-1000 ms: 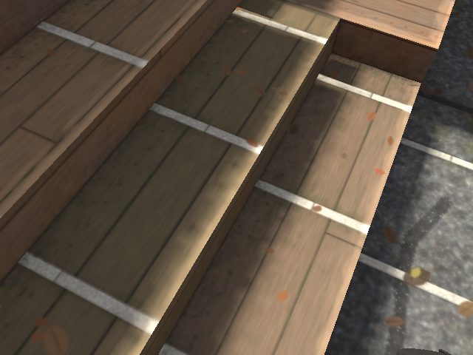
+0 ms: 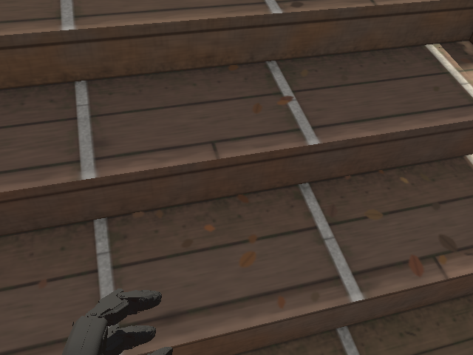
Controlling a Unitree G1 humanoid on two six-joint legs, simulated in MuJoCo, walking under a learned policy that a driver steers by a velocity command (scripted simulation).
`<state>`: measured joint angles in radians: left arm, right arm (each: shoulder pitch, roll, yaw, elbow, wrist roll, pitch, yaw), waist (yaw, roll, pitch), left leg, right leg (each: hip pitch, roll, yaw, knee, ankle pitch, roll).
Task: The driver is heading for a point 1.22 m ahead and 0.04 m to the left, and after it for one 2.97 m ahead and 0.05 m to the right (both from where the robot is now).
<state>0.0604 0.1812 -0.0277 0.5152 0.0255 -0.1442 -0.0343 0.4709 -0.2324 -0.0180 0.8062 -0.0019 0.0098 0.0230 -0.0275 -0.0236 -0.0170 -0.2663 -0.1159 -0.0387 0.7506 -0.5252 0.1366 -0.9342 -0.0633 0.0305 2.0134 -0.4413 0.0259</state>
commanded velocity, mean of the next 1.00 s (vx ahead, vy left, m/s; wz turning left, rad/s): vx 1.00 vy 0.00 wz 0.13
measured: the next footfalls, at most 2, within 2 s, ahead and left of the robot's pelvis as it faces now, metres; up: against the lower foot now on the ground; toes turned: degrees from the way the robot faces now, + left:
right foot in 0.14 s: +0.30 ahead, -0.11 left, +0.15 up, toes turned +6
left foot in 0.52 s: +0.53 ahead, +0.22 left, +0.30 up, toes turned +21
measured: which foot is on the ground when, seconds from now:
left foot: down 0.00-0.14, up 0.16-0.50, down 0.52-0.96, up 0.98-1.00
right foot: up 0.00-0.12, down 0.14-0.54, up 0.56-0.94, down 0.96-1.00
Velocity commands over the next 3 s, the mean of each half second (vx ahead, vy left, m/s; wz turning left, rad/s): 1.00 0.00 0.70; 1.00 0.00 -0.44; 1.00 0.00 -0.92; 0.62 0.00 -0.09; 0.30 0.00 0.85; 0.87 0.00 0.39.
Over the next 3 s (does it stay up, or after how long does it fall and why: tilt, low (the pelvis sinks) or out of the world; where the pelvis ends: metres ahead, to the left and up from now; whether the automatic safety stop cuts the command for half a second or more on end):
stays up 2.04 0.04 0.92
